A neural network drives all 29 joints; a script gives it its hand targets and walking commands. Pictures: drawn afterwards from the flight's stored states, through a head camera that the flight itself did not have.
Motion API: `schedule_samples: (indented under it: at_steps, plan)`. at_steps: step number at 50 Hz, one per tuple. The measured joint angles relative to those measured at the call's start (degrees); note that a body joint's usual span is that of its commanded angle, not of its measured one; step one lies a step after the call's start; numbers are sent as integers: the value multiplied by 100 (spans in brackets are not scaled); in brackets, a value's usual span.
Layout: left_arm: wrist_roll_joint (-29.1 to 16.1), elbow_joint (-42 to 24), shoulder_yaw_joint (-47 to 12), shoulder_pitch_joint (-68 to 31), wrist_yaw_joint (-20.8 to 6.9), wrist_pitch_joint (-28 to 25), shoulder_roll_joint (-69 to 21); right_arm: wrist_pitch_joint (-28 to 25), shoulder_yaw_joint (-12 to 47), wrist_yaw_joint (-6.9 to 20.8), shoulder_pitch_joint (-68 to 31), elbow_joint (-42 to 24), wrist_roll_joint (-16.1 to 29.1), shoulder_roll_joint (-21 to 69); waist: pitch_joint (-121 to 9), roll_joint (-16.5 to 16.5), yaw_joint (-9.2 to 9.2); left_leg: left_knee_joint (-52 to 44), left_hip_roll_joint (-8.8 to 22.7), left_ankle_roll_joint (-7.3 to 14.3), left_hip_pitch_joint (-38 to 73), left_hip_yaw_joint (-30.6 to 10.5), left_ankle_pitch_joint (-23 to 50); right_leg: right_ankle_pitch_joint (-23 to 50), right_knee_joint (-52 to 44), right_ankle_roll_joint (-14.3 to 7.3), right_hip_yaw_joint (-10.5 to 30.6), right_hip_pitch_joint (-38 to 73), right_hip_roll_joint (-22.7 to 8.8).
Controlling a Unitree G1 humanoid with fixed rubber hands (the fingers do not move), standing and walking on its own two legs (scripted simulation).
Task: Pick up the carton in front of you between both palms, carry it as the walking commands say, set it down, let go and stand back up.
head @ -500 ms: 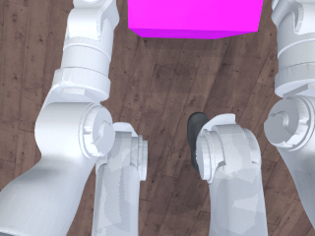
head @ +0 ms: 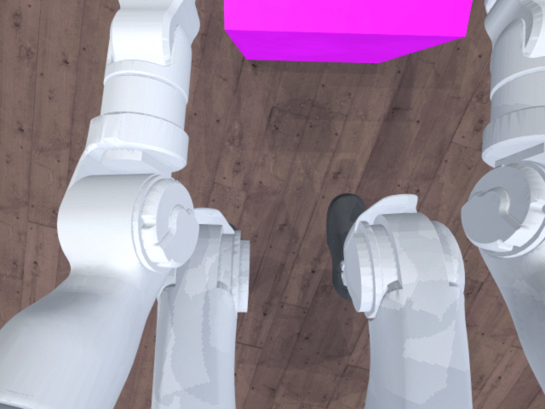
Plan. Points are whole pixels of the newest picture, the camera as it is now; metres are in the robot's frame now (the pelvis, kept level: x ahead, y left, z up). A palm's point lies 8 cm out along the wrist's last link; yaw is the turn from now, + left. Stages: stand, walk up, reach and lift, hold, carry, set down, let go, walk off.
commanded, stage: set down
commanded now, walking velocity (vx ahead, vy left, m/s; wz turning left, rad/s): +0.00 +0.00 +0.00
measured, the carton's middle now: out of the picture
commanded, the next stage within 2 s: let go in 1.38 s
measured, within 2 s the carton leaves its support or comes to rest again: neither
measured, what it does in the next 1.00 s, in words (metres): rises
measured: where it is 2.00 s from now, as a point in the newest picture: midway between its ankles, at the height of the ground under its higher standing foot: (284, 276)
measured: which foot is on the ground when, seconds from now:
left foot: down 0.00-1.00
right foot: down 0.00-1.00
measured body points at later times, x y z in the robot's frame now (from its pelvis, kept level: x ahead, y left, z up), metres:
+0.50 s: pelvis -0.02 -0.01 +0.00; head +0.35 -0.05 +0.24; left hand +0.59 +0.09 -0.14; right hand +0.56 -0.28 -0.14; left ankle +0.08 +0.11 -0.34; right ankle +0.11 -0.13 -0.34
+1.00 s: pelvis +0.00 -0.01 +0.13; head +0.35 -0.05 +0.40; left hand +0.60 +0.10 +0.02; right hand +0.55 -0.30 +0.02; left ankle +0.08 +0.11 -0.34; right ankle +0.11 -0.13 -0.34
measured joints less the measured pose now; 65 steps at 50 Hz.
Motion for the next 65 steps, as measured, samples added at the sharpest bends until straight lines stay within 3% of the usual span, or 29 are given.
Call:
schedule_samples:
  at_steps: [5,11,14,17,23,30,38,52,65]
  plan:
    - [-247,434,-561,0,170,-34,296,-286,332,-222,-109,676,181,-177,262,-64,1,20,33,-23,106,11,18,25,28,-8,-5,93,-1]
    - [-1590,560,-1670,202,573,-195,1030,-728,1143,-850,-104,1208,1254,-595,512,23,21,86,201,23,46,35,128,93,80,-144,-153,83,-149]
    - [-2076,599,-2032,79,602,-188,1295,-774,1540,-910,-238,1285,1701,-852,497,68,17,148,259,45,-23,59,207,139,151,-208,-196,31,-211]
    - [-2282,719,-2154,-188,588,-135,1420,-701,1841,-890,-485,1382,2008,-1009,492,39,9,184,289,33,-19,67,266,207,193,-243,-207,19,-215]
    - [-2123,650,-1933,-349,640,32,1337,-453,2132,-910,-736,1232,2144,-965,291,15,28,24,412,49,95,109,327,345,26,-241,-176,70,-106]
    - [-1747,418,-1496,-19,735,261,1102,-135,1923,-1032,-386,771,1795,-681,-416,61,5,-672,482,115,362,177,415,400,-618,-189,-84,322,-13]
    - [-1348,460,-1040,290,642,319,952,-7,1534,-917,74,571,1371,-513,-1400,43,32,-1572,508,133,504,163,581,505,-1475,-173,-51,483,34]
    - [-1302,-357,-1044,925,610,615,868,331,1320,-738,717,-248,1313,-466,-2048,24,68,-3086,515,142,1204,77,941,778,-2951,-168,-29,1232,86]
    - [-1047,-419,-790,1341,416,559,725,267,1064,-564,1083,-284,990,-269,-2402,26,95,-4875,549,149,2404,-8,1505,1268,-4702,-177,3,2468,110]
